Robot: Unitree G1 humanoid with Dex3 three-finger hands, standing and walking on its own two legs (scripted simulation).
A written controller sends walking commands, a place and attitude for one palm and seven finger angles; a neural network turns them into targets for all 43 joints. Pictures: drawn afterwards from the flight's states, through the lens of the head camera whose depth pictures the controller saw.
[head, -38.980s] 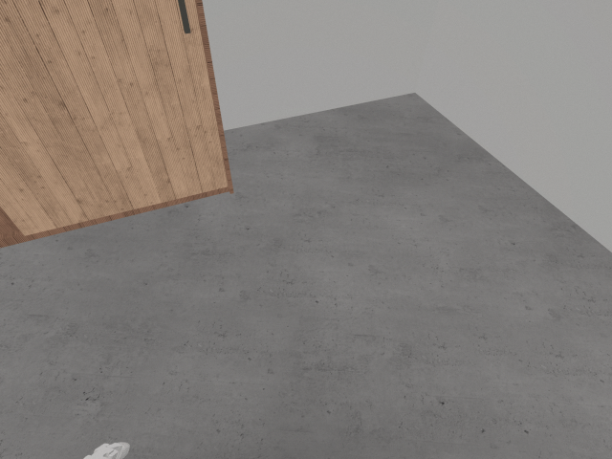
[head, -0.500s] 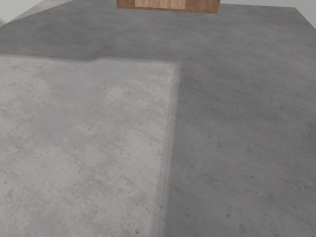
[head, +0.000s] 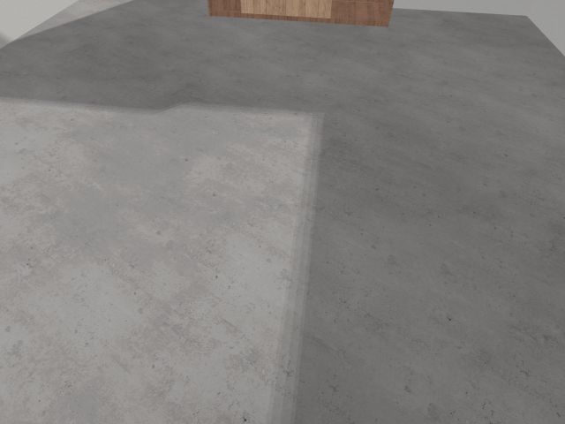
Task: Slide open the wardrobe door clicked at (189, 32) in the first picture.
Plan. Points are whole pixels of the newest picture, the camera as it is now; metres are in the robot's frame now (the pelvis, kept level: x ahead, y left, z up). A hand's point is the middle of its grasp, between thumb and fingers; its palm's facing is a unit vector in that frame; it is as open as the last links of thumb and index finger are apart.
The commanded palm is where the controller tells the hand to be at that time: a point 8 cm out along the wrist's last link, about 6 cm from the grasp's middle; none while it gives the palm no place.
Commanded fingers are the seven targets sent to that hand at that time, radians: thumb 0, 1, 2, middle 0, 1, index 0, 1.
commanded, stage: look to check the result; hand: right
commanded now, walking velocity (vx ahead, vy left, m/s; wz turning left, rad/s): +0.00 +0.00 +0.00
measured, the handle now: out of the picture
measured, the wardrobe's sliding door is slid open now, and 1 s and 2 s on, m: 0.54 0.54 0.54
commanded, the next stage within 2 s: stand and wait in 1.26 s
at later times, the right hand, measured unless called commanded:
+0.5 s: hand out of the picture +0.07 -0.22 -0.16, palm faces -0.02 +0.96 -0.29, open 7.4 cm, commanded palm none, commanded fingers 0.00 -0.90 -0.90 0.20 0.30 0.20 0.30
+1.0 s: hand out of the picture +0.08 -0.22 -0.16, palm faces -0.03 +0.95 -0.30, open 7.4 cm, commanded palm none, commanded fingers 0.00 -0.90 -0.90 0.20 0.30 0.20 0.30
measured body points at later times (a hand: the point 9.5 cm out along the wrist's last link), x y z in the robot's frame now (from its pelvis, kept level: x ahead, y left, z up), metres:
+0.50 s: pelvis +0.00 +0.01 +0.00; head +0.01 +0.00 +0.45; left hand +0.07 +0.28 -0.14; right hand +0.07 -0.27 -0.14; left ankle +0.00 +0.12 -0.75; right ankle +0.00 -0.11 -0.75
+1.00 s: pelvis +0.01 +0.01 +0.00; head +0.02 +0.01 +0.45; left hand +0.07 +0.30 -0.14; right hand +0.08 -0.27 -0.14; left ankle +0.00 +0.12 -0.75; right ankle +0.00 -0.11 -0.75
